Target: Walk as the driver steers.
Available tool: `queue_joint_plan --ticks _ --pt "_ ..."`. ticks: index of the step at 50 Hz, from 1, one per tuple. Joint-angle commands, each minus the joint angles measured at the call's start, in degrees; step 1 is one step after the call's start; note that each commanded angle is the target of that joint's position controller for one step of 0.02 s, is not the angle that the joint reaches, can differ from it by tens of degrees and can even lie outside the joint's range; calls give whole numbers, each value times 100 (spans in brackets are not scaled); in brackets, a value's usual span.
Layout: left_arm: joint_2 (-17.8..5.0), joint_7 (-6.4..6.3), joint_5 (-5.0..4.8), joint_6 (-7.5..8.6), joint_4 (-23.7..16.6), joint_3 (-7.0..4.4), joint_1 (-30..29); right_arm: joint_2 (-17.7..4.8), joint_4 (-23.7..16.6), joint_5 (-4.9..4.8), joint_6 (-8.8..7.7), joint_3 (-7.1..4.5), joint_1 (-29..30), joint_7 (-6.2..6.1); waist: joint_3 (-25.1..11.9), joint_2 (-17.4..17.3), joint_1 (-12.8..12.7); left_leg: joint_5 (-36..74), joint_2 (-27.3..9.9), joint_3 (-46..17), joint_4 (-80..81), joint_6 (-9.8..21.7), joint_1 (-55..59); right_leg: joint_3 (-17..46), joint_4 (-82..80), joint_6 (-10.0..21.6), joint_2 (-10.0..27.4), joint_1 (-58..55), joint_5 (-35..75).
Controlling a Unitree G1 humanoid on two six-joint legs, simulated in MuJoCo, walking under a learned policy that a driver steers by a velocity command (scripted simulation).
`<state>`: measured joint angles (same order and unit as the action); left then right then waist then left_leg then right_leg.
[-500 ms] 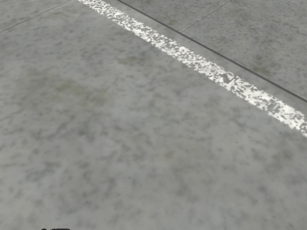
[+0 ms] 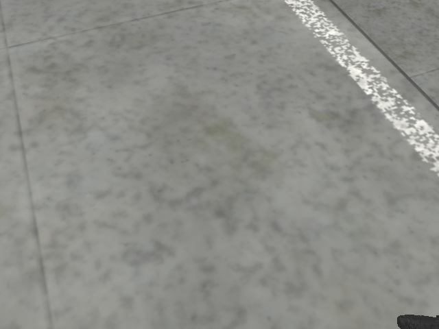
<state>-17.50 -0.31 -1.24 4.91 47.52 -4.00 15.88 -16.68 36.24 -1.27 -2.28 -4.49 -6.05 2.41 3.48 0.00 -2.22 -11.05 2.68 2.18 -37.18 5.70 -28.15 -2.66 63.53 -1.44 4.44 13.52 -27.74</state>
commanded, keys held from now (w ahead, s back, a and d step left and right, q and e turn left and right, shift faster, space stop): w+q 0.66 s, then w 0.34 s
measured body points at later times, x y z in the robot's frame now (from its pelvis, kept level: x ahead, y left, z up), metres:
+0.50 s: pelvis +0.29 -0.03 +0.01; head +0.31 -0.02 +0.46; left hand +0.41 +0.27 -0.06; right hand +0.43 -0.29 -0.10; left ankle +0.12 +0.06 -0.64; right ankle +0.39 -0.11 -0.72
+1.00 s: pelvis +0.51 +0.12 +0.01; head +0.53 +0.15 +0.46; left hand +0.39 +0.38 -0.13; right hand +0.81 +0.00 -0.07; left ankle +0.53 +0.24 -0.72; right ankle +0.43 -0.10 -0.64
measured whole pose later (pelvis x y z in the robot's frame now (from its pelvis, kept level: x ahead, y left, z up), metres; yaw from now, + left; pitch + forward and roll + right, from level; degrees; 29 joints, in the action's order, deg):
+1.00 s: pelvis +0.51 +0.12 +0.01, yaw +29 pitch +2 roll -1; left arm -17.3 0.4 -1.6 4.1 49.4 -3.2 19.2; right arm -15.4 36.3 -0.6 -3.0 -2.9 -5.8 1.9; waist 2.7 0.1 -2.7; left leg -10.5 0.7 1.3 -34.5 3.5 -26.0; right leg -1.9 58.7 -0.5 4.4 13.1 -28.8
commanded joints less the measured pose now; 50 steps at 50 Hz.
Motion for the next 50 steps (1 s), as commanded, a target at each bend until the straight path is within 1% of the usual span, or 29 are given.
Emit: queue_joint_plan --ticks 1,2,3,5,9,12,14,17,19,20,21,22,23,24,25,26,28,32,36,38,41,43,44,45,46,47,48,49,50 --pt "-679 36 -34 405 -841 -51 -519 -881 -64 5 -130 -262 -1245 -41 -1140 -95 573 13 -1727 -3188 2001 1318 3543 724 1080 199 128 3377 507" --pt "-742 -4 123 366 -795 -101 -487 -701 -142 31 -136 -202 -854 -58 -914 -95 338 540 -1517 -2724 2067 1188 2771 733 590 151 290 2914 753" --pt "-762 8 161 285 -785 -129 -368 -636 -234 85 -134 -165 -635 -80 -780 -202 157 863 -1373 -2500 2215 1162 2253 747 398 110 366 2555 912" --pt "-625 10 203 160 -821 -114 -317 -707 -214 88 -167 -186 -591 -131 -699 -208 45 1419 -1265 -2245 2378 1229 1725 641 -3 -41 328 2305 1089" --pt "-340 2 242 102 -1052 -2 -1039 -853 -30 37 -155 -225 -915 -275 -441 -245 259 1490 -892 -1676 2390 1004 1330 527 -1512 -250 85 2270 2405" --pt "-228 83 169 152 -1210 62 -1670 -884 83 -7 -105 -234 -1196 -316 -356 -407 544 917 -737 -1629 2259 779 1236 465 -2727 -234 -236 1824 3251" --pt "-314 141 103 193 -1314 40 -1914 -907 175 -31 -80 -240 -1412 -322 -329 -473 644 681 -865 -1904 2080 741 1417 538 -3078 -182 -340 1685 3293" --pt "-527 200 78 254 -1371 -55 -1860 -855 225 -40 -31 -229 -1503 -344 -366 -627 556 523 -1065 -2451 1580 623 1927 677 -3462 -1 -411 1493 2714" --pt "-619 182 75 299 -1267 -144 -1314 -789 187 -29 6 -217 -1369 -347 -500 -791 234 785 -967 -2606 1125 460 1982 552 -3741 208 -473 764 2388" --pt "-785 145 143 330 -1182 -231 -753 -578 133 -3 -5 -142 -1325 -331 -905 -702 -50 1027 -666 -2394 388 269 1764 669 -3778 419 -245 -224 2433" --pt "-1132 89 234 334 -1137 -317 148 -250 -11 103 -29 -15 -1342 -317 -1752 -9 -387 145 -284 -1873 -1272 25 989 1653 -3650 791 791 -1756 2350" --pt "-1442 138 280 256 -903 -404 562 -50 -141 -99 -76 53 -2142 -322 -2393 2107 -1 -2363 360 -1264 -3045 -321 -1042 4393 -4298 1653 1957 -3398 901" --pt "-869 157 144 222 -1031 -276 444 -666 29 -142 -67 -52 -2049 -338 -1927 1372 -131 -2158 -98 -1420 -3800 -410 -1712 4670 -4554 1525 1975 -3163 -253" --pt "-576 116 120 172 -1068 -194 239 -925 -43 -93 -30 -130 -1411 -329 -1224 779 -282 -1594 -283 -1254 -3959 -460 -1874 3724 -4615 1288 1746 -2483 -121" --pt "-514 104 179 131 -1091 -148 -35 -858 -106 -28 -1 -128 -1110 -334 -822 360 -174 -1181 -470 -1082 -3840 -494 -1668 3011 -4704 1178 1507 -1757 610" --pt "-418 95 203 108 -1042 -119 -206 -775 -173 18 2 -142 -925 -311 -509 346 -64 -927 -622 -1069 -3575 -505 -1546 2495 -4835 1164 1292 -1228 1198" --pt "-329 77 211 146 -976 -96 -324 -560 -166 -58 62 -133 -1038 -256 -388 658 127 -720 -826 -947 -3271 -504 -1140 1744 -5125 1117 1038 -703 1689" --pt "-564 60 166 207 -735 -191 -215 -318 -282 3 137 -65 -695 -242 -259 467 129 -271 -941 -854 -2580 -611 -1444 974 -5416 1290 1150 -723 2547" --pt "-687 56 142 147 -535 -213 -92 -151 -312 11 47 24 -195 -138 -205 347 -24 744 -863 -673 -1255 -575 -1206 229 -5470 1190 982 -867 3009" --pt "-774 56 87 102 -431 -225 36 -85 -380 15 -15 73 195 -68 -72 320 -153 1015 -759 -427 -581 -522 -942 -32 -5497 1138 945 -878 2987" --pt "-946 70 -33 22 -232 -264 320 -134 -548 -12 -55 86 623 12 100 375 -226 745 -663 -242 24 -380 -800 -61 -5437 1115 1155 -1246 3095" --pt "-1061 60 -96 -50 -131 -289 352 -269 -602 14 -64 38 618 40 55 483 -84 254 -521 -101 313 -194 -544 -103 -5121 1051 1289 -1576 3942" --pt "-1128 43 -118 -81 -100 -296 308 -393 -557 45 -67 -27 361 37 -154 573 133 113 -349 43 488 -73 -32 -219 -4695 972 1259 -1646 4917" --pt "-1114 22 -132 -117 -69 -269 243 -577 -350 65 -66 -146 -353 18 -588 542 575 411 -133 219 827 86 1063 -481 -3834 824 1088 -1478 5715" --pt "-923 -11 -64 -115 -81 -181 314 -912 -63 65 -43 -315 -1262 -48 -1146 435 966 640 -125 62 751 232 2579 -680 -2651 610 821 -738 5453" --pt "-429 -4 162 -67 -316 4 414 -1479 64 110 -1 -445 -2077 -165 -1909 -656 1095 675 -1518 -1986 692 761 4503 -799 -516 277 331 1112 2821" --pt "-155 47 108 74 -360 128 796 -1651 20 94 -47 -389 -1989 -140 -2679 -1426 710 -65 -2510 -4515 1582 1520 5164 210 871 141 -454 2422 -739" --pt "-709 93 -102 144 -394 -25 243 -1136 39 70 -100 -252 -1835 -96 -2154 -769 916 -343 -2342 -4031 1798 1296 4785 685 1277 181 -162 3028 -505" --pt "-748 107 -165 185 -529 -33 -135 -943 71 57 -135 -179 -1529 -87 -1347 -740 804 34 -2103 -3092 1871 1081 3996 551 1108 261 64 3238 9"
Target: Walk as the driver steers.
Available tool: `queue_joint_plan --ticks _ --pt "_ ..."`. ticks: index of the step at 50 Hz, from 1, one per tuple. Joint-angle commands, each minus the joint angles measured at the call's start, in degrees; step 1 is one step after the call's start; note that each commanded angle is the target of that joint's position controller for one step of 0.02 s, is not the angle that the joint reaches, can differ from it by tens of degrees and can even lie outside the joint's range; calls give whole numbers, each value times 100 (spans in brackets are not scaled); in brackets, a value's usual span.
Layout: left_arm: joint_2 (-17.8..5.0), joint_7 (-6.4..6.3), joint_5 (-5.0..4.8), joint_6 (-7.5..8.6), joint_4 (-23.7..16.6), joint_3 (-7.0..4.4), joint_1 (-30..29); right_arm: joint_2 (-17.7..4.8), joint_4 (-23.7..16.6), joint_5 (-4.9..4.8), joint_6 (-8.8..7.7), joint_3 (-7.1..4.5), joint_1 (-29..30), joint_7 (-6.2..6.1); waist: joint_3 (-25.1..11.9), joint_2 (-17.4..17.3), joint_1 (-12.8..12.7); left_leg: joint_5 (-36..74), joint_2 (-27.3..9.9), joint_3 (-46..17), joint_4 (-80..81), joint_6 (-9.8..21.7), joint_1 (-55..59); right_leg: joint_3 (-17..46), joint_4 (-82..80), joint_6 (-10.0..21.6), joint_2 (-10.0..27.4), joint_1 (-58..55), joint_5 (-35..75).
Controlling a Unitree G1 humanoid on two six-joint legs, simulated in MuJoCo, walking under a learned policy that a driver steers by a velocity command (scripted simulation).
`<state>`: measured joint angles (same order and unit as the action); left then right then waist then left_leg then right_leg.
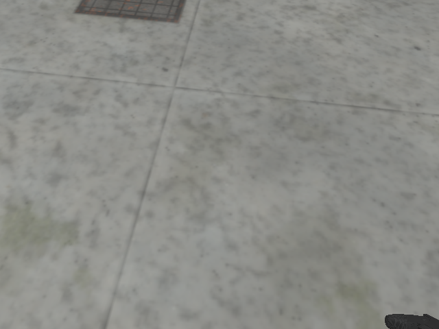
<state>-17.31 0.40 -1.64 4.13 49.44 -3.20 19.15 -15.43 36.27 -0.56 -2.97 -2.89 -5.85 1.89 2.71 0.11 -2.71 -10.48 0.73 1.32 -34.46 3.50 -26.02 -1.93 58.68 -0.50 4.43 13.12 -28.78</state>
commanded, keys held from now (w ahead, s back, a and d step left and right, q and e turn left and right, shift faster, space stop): w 0.22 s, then w+q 0.78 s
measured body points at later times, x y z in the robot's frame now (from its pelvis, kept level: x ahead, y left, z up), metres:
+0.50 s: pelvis +0.28 -0.04 +0.00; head +0.32 -0.04 +0.44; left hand +0.48 +0.22 -0.08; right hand +0.30 -0.32 -0.13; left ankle +0.10 +0.09 -0.68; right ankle +0.40 -0.14 -0.73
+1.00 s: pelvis +0.53 +0.05 -0.01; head +0.56 +0.08 +0.44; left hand +0.46 +0.34 -0.14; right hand +0.81 -0.12 -0.09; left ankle +0.60 +0.17 -0.73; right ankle +0.41 -0.14 -0.69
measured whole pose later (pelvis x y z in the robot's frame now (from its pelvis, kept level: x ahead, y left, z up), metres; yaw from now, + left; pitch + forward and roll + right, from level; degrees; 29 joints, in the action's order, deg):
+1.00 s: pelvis +0.53 +0.05 -0.01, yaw +22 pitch +1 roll -2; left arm -17.6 -0.5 -0.7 2.3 50.2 -4.7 15.9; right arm -16.5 37.5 -1.5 -1.0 -4.6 -5.4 2.1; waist 3.5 -0.4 -2.1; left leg -9.7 -0.3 2.8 -37.0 6.5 -29.0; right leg -12.8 40.9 -3.2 6.6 1.9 -28.8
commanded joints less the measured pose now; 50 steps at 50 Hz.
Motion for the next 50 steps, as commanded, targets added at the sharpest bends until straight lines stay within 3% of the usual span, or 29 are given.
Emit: queue_joint_plan --ticks 1,2,3,6,9,11,14,17,20,21,22,23,24,25,26,27,28,30,32,35,39,42,44,46,47,48,49,50 --pt "-691 -5 -19 268 -687 -106 -579 -888 70 -14 -82 -281 -1177 -28 -906 -391 640 359 -1642 -2425 1695 1138 3024 441 1247 170 286 3062 607" --pt "-682 -14 69 228 -662 -133 -534 -721 48 26 -102 -229 -912 -11 -654 -466 435 771 -1449 -2019 1877 1068 2411 462 942 136 418 2755 946" --pt "-627 8 74 157 -605 -133 -360 -613 37 66 -127 -200 -763 -11 -619 -558 259 893 -1331 -1800 2083 1051 2035 510 827 108 500 2418 1200" --pt "-419 -4 110 -4 -589 -100 -355 -702 184 50 -255 -231 -762 -44 -449 -422 115 1336 -1276 -1351 2492 1168 1627 460 384 -59 494 2355 1685" --pt "-321 -15 163 -12 -767 -63 -932 -769 381 48 -261 -240 -980 -131 -195 -305 258 1578 -1172 -967 2611 1075 1735 460 -592 -167 459 2715 2549" --pt "-228 37 142 33 -849 -20 -1294 -822 479 36 -233 -239 -1112 -170 -92 -322 398 1468 -1061 -719 2646 937 1778 379 -1387 -143 340 2616 3173" --pt "-161 117 121 104 -1063 27 -1978 -959 692 -35 -181 -268 -1511 -203 93 -274 653 1098 -1089 -795 2599 890 1895 278 -2280 -126 99 2396 3556" --pt "-263 216 106 178 -1224 11 -2289 -1029 848 -82 -99 -298 -1728 -239 167 -319 685 1098 -1309 -1069 2233 845 2352 390 -2791 -22 -39 2381 3294" --pt "-480 244 120 244 -1171 -68 -1939 -1097 911 -74 -16 -340 -1679 -286 -27 -528 419 1655 -1414 -1328 1710 667 2618 350 -3050 158 -200 1705 2696" --pt "-603 217 129 264 -1048 -144 -1450 -1087 900 -62 12 -331 -1583 -290 -304 -545 125 2369 -1229 -1232 1161 555 2542 184 -3223 279 -350 948 2612" --pt "-877 163 166 277 -852 -268 -618 -909 867 -8 18 -260 -1584 -288 -958 -458 -245 2452 -883 -1021 109 369 2079 270 -3051 488 -165 -431 2796" --pt "-1331 110 257 262 -782 -371 287 -501 704 128 -10 -121 -1815 -287 -1982 383 -441 788 -316 -731 -1819 99 685 1546 -2724 934 1068 -2397 2859" --pt "-1440 146 249 198 -654 -398 497 -75 662 -60 -115 -8 -2520 -261 -2731 2035 -135 -2359 328 -756 -3450 -168 -1067 4115 -3693 1605 2035 -3727 1290" --pt "-860 129 178 181 -714 -257 370 -744 753 -201 -135 -160 -2096 -259 -2138 1249 -339 -2203 -6 -1160 -4052 -165 -1612 4065 -4077 1383 1876 -3299 339" --pt "-623 91 155 168 -735 -184 -8 -971 589 -233 -120 -236 -1508 -265 -1300 826 -332 -1669 -250 -958 -4072 -150 -1850 3154 -4180 1160 1741 -2495 422" --pt "-498 83 195 164 -746 -136 -368 -902 543 -165 -92 -234 -1252 -282 -857 444 -165 -1223 -488 -833 -3897 -163 -1637 2525 -4333 1083 1530 -1693 1015" --pt "-387 78 235 177 -716 -116 -605 -796 520 -112 -54 -252 -1202 -278 -574 500 16 -931 -657 -848 -3620 -170 -1389 2035 -4499 1065 1356 -1091 1476" --pt "-282 66 257 239 -669 -113 -850 -571 572 -149 86 -257 -1391 -262 -405 678 247 -701 -817 -803 -3366 -192 -914 1302 -4836 1043 1145 -508 1926" --pt "-402 53 228 298 -578 -166 -875 -428 475 -121 193 -237 -1246 -272 -219 534 303 -491 -884 -776 -3130 -243 -1068 858 -5040 1126 1201 -340 2384" --pt "-583 1 239 284 -450 -243 -768 -371 320 -69 210 -217 -906 -235 -104 373 260 237 -913 -765 -2388 -322 -1382 264 -5161 1155 1184 -533 2828" --pt "-749 -67 200 187 -377 -295 -653 -261 132 -70 131 -148 -195 -61 68 270 16 1160 -809 -319 -1073 -273 -1147 -502 -5186 1000 1043 -732 3057" --pt "-898 -82 115 83 -270 -352 -422 -274 -75 -76 139 -132 268 33 231 246 -132 1062 -741 -107 -517 -164 -1175 -722 -5094 924 1194 -1212 3118" --pt "-1004 -80 40 -3 -216 -394 -374 -364 -196 -69 157 -165 386 79 265 286 -85 654 -634 33 -302 -19 -1138 -837 -4833 831 1309 -1599 3603" --pt "-1170 -99 -33 -81 -229 -446 -465 -563 -219 -45 186 -270 122 92 -22 450 178 46 -291 347 -239 204 -538 -1016 -4068 709 1310 -1832 5400" --pt "-1214 -106 -69 -133 -247 -458 -551 -734 -100 -55 200 -379 -431 82 -349 468 525 -87 -29 521 -120 356 199 -1146 -3224 620 1214 -1771 6178" --pt "-1104 -117 -70 -164 -273 -409 -604 -1047 182 -81 217 -570 -1407 26 -839 322 1036 209 274 569 209 571 1593 -1312 -1944 427 967 -1255 6169" --pt "-729 -128 153 -132 -394 -263 -467 -1623 379 -115 275 -768 -2237 -100 -1316 -576 1256 265 -537 -863 352 938 3267 -1343 -14 118 653 290 3862" --pt "6 -62 294 46 -744 -19 -46 -2130 232 -136 176 -765 -1859 -91 -1901 -1760 463 -1098 -1747 -4200 1195 2047 4712 -378 1720 -176 -542 2618 -653"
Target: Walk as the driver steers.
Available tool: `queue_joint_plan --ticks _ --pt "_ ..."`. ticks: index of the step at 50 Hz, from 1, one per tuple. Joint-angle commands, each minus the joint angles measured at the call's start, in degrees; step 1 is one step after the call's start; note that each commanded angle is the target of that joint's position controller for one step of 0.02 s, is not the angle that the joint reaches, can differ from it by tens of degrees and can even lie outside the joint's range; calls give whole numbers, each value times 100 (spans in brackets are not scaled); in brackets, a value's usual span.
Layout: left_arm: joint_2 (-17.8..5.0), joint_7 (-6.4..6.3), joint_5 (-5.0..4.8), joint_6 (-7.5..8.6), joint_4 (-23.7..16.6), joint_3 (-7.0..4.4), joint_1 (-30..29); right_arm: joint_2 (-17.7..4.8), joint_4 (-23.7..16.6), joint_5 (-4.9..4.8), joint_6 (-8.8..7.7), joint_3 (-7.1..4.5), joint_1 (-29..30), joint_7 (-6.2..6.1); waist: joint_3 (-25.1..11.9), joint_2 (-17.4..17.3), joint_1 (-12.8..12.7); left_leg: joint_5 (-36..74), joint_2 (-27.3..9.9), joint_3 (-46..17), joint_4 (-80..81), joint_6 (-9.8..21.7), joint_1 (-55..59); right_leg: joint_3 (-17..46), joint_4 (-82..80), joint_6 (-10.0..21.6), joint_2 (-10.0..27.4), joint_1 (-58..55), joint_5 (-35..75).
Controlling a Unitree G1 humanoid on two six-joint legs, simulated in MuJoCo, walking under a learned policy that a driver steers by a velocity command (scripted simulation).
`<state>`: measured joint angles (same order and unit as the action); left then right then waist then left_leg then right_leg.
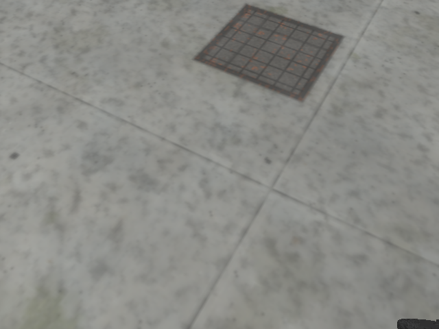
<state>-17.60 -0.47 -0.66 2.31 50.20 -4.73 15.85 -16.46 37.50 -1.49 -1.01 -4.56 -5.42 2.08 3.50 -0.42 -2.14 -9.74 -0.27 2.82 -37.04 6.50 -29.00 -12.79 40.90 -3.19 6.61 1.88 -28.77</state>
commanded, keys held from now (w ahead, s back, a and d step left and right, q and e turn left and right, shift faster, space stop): w+q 0.30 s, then e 0.70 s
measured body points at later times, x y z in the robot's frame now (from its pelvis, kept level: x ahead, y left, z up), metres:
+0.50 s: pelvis +0.29 +0.00 +0.01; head +0.32 +0.01 +0.45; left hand +0.45 +0.28 -0.08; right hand +0.40 -0.28 -0.11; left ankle +0.11 +0.08 -0.69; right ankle +0.43 -0.07 -0.72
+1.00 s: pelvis +0.38 +0.05 +0.02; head +0.41 +0.07 +0.47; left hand +0.53 +0.33 -0.08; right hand +0.51 -0.24 -0.06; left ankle +0.41 +0.16 -0.71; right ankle +0.39 -0.08 -0.66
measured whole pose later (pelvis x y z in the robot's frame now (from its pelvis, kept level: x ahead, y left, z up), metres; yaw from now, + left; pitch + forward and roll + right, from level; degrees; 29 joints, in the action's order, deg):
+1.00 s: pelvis +0.38 +0.05 +0.02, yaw -4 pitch +2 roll -1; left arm -19.6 -1.1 -1.0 -2.3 40.2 -5.2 10.3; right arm -15.2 39.5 1.7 -0.8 -3.2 -9.9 -1.8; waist 1.4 2.6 -0.8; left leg -12.2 0.1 -2.3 -27.7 0.3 -17.1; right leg 6.8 55.4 -2.0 -6.0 29.5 -26.2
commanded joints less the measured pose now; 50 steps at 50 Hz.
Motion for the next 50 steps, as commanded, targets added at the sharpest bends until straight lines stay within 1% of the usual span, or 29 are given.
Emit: queue_joint_plan --ticks 1,2,3,4,5,8,13,15,17,19,21,22,23,24,25,26,27,28,30,33,36,41,43,44,45,46,47,48,50 --pt "-544 88 -73 433 -882 44 -466 -1447 -22 -12 -131 -438 -1975 -45 -2168 -824 904 -1715 -1838 -4892 2181 1667 5024 1706 3915 208 -646 4396 -506" --pt "-743 116 -239 543 -1022 -9 -867 -1158 33 34 -228 -341 -1766 -26 -1364 -589 873 -1236 -1716 -4109 2226 1401 4467 1652 3711 367 -408 4767 94" --pt "-659 74 -131 594 -961 12 -841 -987 1 25 -265 -280 -1423 -30 -1031 -157 612 -626 -1473 -3457 2153 1189 3686 1696 3219 421 -150 4437 593" --pt "-685 38 32 585 -886 -23 -784 -797 -66 39 -258 -216 -1040 -53 -773 -99 378 -6 -1228 -2886 2181 1048 2961 1713 2722 377 8 4001 901" --pt "-712 52 70 523 -858 -52 -666 -686 -161 109 -259 -165 -840 -86 -713 -244 202 381 -1084 -2621 2295 1006 2525 1760 2499 341 102 3628 1129" --pt "-536 60 144 351 -903 -35 -702 -799 -159 90 -295 -188 -893 -185 -592 -174 115 1252 -891 -2155 2480 1057 1959 1607 1813 91 3 3391 1546" --pt "-252 103 116 338 -1223 80 -1725 -913 24 49 -251 -218 -1318 -322 -276 -350 473 910 -493 -1709 2427 707 1629 1548 -253 -96 -385 3200 3181" --pt "-245 155 68 372 -1341 98 -2053 -946 117 30 -233 -230 -1505 -331 -207 -390 611 655 -516 -1820 2370 613 1605 1533 -753 -64 -525 2967 3491" --pt "-288 228 97 431 -1357 99 -2092 -833 258 45 -205 -189 -1640 -356 -190 -450 666 1171 -609 -1760 2050 518 1917 1485 -1098 65 -563 2888 3775" --pt "-344 301 142 492 -1331 76 -2004 -718 373 90 -155 -146 -1755 -394 -286 -522 672 1788 -745 -1809 1616 394 2409 1456 -1300 266 -601 2832 3699" --pt "-456 326 161 521 -1209 28 -1609 -726 383 140 -121 -135 -1602 -400 -457 -654 465 2718 -796 -1806 1087 242 2721 1336 -1386 513 -690 2501 3276" --pt "-542 311 202 538 -1067 -18 -1157 -725 346 130 -117 -120 -1432 -396 -678 -613 193 3440 -609 -1640 543 92 2751 1169 -1655 668 -798 1907 3575" --pt "-777 302 264 564 -961 -67 -614 -617 268 195 -127 -70 -1423 -393 -1246 -322 -14 3097 -279 -1404 -446 -145 2421 1542 -1438 915 -377 784 5185" --pt "-1080 294 377 537 -932 -89 -120 -358 263 233 -168 30 -2107 -379 -2191 765 116 698 301 -1155 -2412 -582 916 3128 -1033 1849 883 -1262 7047" --pt "-759 332 206 445 -752 -19 54 -378 463 231 -182 71 -2762 -322 -2834 1662 245 -2707 613 -1089 -3534 -898 103 4617 -1363 2570 1608 -1999 7217" --pt "-656 338 -15 347 -863 6 -184 -850 432 162 -145 -23 -2404 -294 -2468 1063 139 -2626 308 -1267 -3936 -960 -275 4710 -1620 2421 1430 -1591 5592" --pt "-607 308 -48 253 -988 18 -563 -950 264 125 -90 -57 -1661 -309 -1745 558 40 -2325 160 -1103 -3985 -1010 -582 4257 -1797 2156 1148 -894 4513" --pt "-601 274 -6 176 -1057 41 -802 -932 132 158 -30 -71 -1167 -344 -1148 190 53 -2111 64 -946 -3736 -1006 -725 3888 -2016 1999 930 -76 4021" --pt "-747 188 82 70 -1092 -11 -909 -748 12 201 77 -69 -1001 -429 -772 283 251 -1778 -74 -895 -2943 -951 -284 3574 -2329 1789 571 973 3487" --pt "-805 108 109 -38 -1141 -81 -890 -413 67 202 74 13 -1145 -515 -951 728 343 -1676 71 -705 -1743 -1014 255 3198 -2372 1730 260 1358 3779" --pt "-916 4 0 -167 -1203 -165 -864 -444 56 190 84 13 -944 -517 -1233 719 280 -978 145 -780 -1105 -1071 571 3282 -2377 1650 191 1447 2982" --pt "-877 -65 -28 -352 -1273 -188 -784 -484 -84 143 2 -3 -522 -427 -956 930 152 -728 271 -841 -28 -1017 851 3789 -2319 1452 57 1543 1660" --pt "-843 -94 -65 -418 -1321 -177 -844 -495 -23 115 -99 -35 -711 -372 -911 949 322 -215 284 -751 1028 -888 1383 3891 -2032 1269 -81 1573 1803" --pt "-724 -105 -80 -434 -1318 -141 -728 -644 -6 132 -132 -90 -806 -370 -921 841 356 59 6 -874 1529 -750 1863 3806 -1762 1056 -273 1781 1610" --pt "-426 -90 -32 -429 -1343 -51 -514 -1028 -58 249 -119 -171 -933 -414 -1114 43 267 177 -1138 -1787 1799 -319 2460 3303 -794 731 -653 2302 480" --pt "-394 -76 -70 -372 -1574 -62 -576 -1369 -30 450 -40 -261 -747 -401 -762 -1605 71 941 -2036 -3076 2113 515 2197 2057 335 432 -1476 3275 -491" --pt "-869 -72 21 -322 -1450 -196 -393 -1043 -180 488 -57 -184 -537 -394 -792 -1250 120 1344 -2262 -3130 2045 836 2037 2102 1626 206 -1091 3306 -595" --pt "-1025 -60 -37 -350 -1308 -283 -233 -755 -259 409 -66 -99 -280 -414 -754 -849 21 1535 -1982 -2570 1906 683 1974 2089 2159 107 -1033 3299 -296" --pt "-859 -110 -27 -503 -1155 -278 -54 -592 -294 235 -61 -47 -7 -430 -624 -632 -10 1659 -1519 -1763 1740 398 2056 1961 2769 -136 -920 3477 250"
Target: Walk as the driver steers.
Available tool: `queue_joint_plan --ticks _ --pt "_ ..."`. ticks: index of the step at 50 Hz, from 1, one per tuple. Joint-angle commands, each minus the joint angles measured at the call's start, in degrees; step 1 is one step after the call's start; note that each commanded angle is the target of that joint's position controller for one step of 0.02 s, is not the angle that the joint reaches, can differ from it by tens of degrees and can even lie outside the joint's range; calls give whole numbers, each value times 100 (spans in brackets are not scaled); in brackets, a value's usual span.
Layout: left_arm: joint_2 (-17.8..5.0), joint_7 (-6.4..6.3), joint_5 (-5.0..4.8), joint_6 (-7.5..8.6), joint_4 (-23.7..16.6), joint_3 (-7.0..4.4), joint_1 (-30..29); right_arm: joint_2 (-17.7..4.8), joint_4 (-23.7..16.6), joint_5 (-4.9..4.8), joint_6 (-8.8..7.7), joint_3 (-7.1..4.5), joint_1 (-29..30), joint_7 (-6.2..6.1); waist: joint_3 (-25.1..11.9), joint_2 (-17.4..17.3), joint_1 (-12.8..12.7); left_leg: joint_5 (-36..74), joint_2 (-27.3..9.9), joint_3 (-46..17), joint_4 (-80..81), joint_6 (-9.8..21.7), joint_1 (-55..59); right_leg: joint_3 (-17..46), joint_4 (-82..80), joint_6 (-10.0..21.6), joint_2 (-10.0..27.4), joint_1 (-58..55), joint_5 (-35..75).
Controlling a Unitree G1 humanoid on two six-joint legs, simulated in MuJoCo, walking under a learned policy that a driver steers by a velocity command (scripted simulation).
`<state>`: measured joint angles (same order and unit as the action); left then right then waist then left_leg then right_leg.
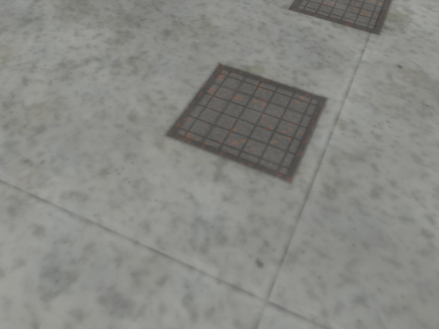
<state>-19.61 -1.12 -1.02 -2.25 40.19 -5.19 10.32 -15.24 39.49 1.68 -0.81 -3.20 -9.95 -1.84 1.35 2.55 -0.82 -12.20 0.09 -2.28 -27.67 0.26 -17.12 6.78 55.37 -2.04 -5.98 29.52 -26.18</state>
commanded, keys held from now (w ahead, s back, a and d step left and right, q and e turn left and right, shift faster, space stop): e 0.80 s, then no key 0.20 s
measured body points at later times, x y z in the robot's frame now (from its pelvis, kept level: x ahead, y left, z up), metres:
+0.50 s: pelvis +0.00 -0.04 +0.00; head +0.03 -0.08 +0.45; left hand +0.23 +0.19 -0.07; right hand +0.06 -0.37 -0.11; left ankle +0.04 +0.11 -0.66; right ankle -0.02 -0.13 -0.74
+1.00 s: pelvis +0.01 -0.02 +0.00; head +0.05 -0.02 +0.45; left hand +0.30 +0.15 -0.10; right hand -0.01 -0.32 -0.09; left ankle +0.08 +0.08 -0.74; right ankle -0.09 -0.13 -0.68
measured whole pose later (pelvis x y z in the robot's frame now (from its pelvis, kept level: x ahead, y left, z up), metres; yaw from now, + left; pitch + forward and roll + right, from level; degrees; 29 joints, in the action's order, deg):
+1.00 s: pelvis +0.01 -0.02 +0.00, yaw -33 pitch +1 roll -1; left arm -19.8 -1.4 -0.8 -3.7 37.6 -5.3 11.0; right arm -14.6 40.3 0.5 -0.1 -3.2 -9.3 -1.2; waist 3.2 2.2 0.6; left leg -13.2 -0.9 -0.3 -25.9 0.6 -13.5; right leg 6.2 56.7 -5.6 -2.4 25.2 -26.2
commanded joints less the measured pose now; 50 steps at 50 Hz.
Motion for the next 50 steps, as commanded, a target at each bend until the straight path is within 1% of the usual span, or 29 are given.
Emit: queue_joint_plan --ticks 1,4,7,11,13,14,15,16,17,18,19,20,21,24,28,31,34,36,37,38,39,40,41,42,43,44,45,47,50 --pt "-505 -30 -3 -88 -195 -188 444 -714 -475 -91 -59 -164 420 -53 -357 -962 -101 2165 -1451 -968 792 1034 817 -106 1428 -339 381 718 129" --pt "-284 25 -61 -91 -511 -87 -60 -800 -383 -50 34 -212 126 -103 -377 -1155 178 2284 -1412 -596 815 1165 1226 -410 727 -484 544 808 417" --pt "-180 116 -31 -80 -703 -15 -270 -1009 -348 -72 95 -301 70 -104 -564 -1247 297 2328 -1577 -388 748 1229 1340 -601 -168 -449 730 282 339" --pt "-307 205 -26 -121 -817 -52 -241 -1196 -300 -170 103 -387 109 -5 -606 -1363 293 2387 -1762 -195 626 1211 1185 -965 -1176 -211 683 -486 382" --pt "-306 250 -28 -147 -802 -84 -53 -1224 -265 -276 87 -407 204 22 -582 -1333 130 2285 -1775 -73 341 1032 1109 -1087 -2037 20 619 -916 835" --pt "-304 254 -16 -148 -725 -112 177 -1173 -226 -339 78 -401 227 23 -604 -1252 -10 2048 -1671 112 40 818 918 -1173 -2725 195 500 -1387 1381" --pt "-473 204 5 -142 -674 -183 382 -991 -81 -321 50 -361 -92 42 -665 -839 -42 1387 -1439 447 -511 414 434 -872 -3269 406 517 -2121 2178" --pt "-1155 105 13 -117 -753 -353 571 -654 -192 -53 30 -262 -200 73 -778 769 89 -730 -819 1051 -2123 -208 -1023 922 -3341 912 1837 -3215 4343" --pt "-1414 129 195 -22 -883 -358 500 -607 -512 33 14 -216 348 21 -806 1558 -141 -2745 -41 537 -3364 -504 -2228 2341 -3373 2155 2904 -3085 5266" --pt "-1108 167 270 96 -870 -279 568 -883 -513 -56 18 -296 625 -10 -967 819 -394 -2665 -152 -63 -4056 -471 -2234 2089 -3512 2297 2742 -2927 4733" --pt "-951 146 232 170 -821 -215 318 -919 -476 -155 44 -324 615 -27 -739 610 -193 -2177 -234 -172 -4149 -397 -2262 1606 -3499 1978 2390 -2730 4274" --pt "-825 106 121 181 -837 -190 31 -903 -355 -140 71 -344 483 -73 -614 344 -46 -1730 -280 -209 -3953 -396 -2272 1312 -3487 1672 2073 -2595 3840" --pt "-718 64 28 158 -869 -140 -178 -964 -324 -96 97 -369 415 -108 -549 400 43 -1407 -289 -234 -3793 -434 -2198 1190 -3497 1541 1944 -2459 3772" --pt "-691 -22 75 95 -886 -105 -206 -809 -248 -126 68 -336 213 -59 -710 465 141 -878 -73 -155 -3514 -539 -1759 1047 -3505 1530 1692 -2246 3799" --pt "-818 -80 40 58 -855 -157 -97 -659 -295 -146 32 -255 452 -17 -674 527 2 -689 44 -238 -2267 -583 -1461 1319 -3438 1497 1593 -2233 3072" --pt "-891 -50 53 25 -877 -186 -140 -705 -325 -181 -6 -257 512 42 -584 644 -46 -793 156 -285 -1658 -534 -1020 1690 -3426 1517 1567 -1928 2631" --pt "-893 -3 23 -4 -895 -192 -208 -765 -347 -219 -74 -282 464 107 -579 714 -52 -886 250 -316 -1084 -445 -669 2116 -3306 1483 1527 -1925 2767" --pt "-869 0 -28 -29 -918 -187 -330 -766 -318 -231 -129 -303 282 154 -628 710 72 -596 277 -297 -327 -344 -268 2307 -3119 1363 1412 -1960 2938" --pt "-828 -17 -74 -47 -938 -173 -434 -760 -255 -223 -154 -321 94 166 -646 668 218 -31 256 -223 388 -265 164 2274 -2966 1201 1260 -1838 2823" --pt "-691 -39 -79 -47 -939 -135 -348 -929 -222 -179 -162 -376 -43 149 -725 460 221 572 -147 -439 750 -105 785 2117 -2696 933 1030 -1469 2187" --pt "-363 -25 13 -34 -916 -47 -15 -1292 -296 -83 -124 -440 -77 105 -913 -701 10 1363 -1332 -1471 887 356 1431 1349 -1557 575 454 -805 441" --pt "-576 -38 -45 13 -1070 -127 -78 -1501 -250 93 -92 -475 3 129 -519 -2001 -69 2168 -2166 -2714 1058 1334 1160 345 -488 250 -244 268 -1151" --pt "-1003 -57 55 42 -902 -263 133 -1162 -384 52 -114 -381 184 128 -500 -1404 -47 2093 -2315 -2591 1037 1631 977 403 668 19 164 305 -1060" --pt "-1069 -49 18 21 -757 -320 184 -894 -423 -5 -111 -295 400 103 -421 -1090 -116 1893 -1953 -2029 957 1427 819 365 1091 -74 204 263 -695" --pt "-883 -71 18 -40 -611 -297 292 -811 -455 -75 -95 -263 552 89 -349 -920 -165 1593 -1585 -1566 898 1199 794 312 1290 -192 218 259 -412" --pt "-741 -78 30 -82 -596 -256 276 -763 -436 -156 -84 -234 587 74 -262 -947 -98 1665 -1477 -1378 869 1172 844 306 1435 -283 208 387 -157" --pt "-554 -60 15 -94 -601 -197 231 -761 -408 -161 -58 -208 533 56 -238 -973 -63 1846 -1338 -1122 870 1172 800 202 1351 -341 197 312 -42" --pt "-356 -48 -9 -72 -690 -109 16 -773 -337 -115 -14 -204 357 36 -328 -1120 74 2013 -1228 -869 836 1214 1049 -17 703 -404 250 199 64" --pt "-107 -8 56 -46 -761 35 -174 -876 -283 -129 41 -220 345 52 -534 -1311 190 2141 -1250 -693 709 1228 1125 -328 -712 -385 524 -557 -74"
Keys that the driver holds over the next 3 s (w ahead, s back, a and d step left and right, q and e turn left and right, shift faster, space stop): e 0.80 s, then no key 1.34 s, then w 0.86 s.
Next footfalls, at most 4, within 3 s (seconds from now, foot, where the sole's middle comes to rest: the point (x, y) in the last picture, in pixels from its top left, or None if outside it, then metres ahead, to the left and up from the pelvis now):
0.30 right None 0.02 -0.14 -0.78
0.76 left None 0.12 0.06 -0.78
1.12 right None -0.04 -0.15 -0.78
2.86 right None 0.31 -0.36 -0.78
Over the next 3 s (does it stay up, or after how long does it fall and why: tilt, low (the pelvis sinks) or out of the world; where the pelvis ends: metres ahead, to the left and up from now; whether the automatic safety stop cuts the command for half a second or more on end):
stays up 0.28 -0.23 0.00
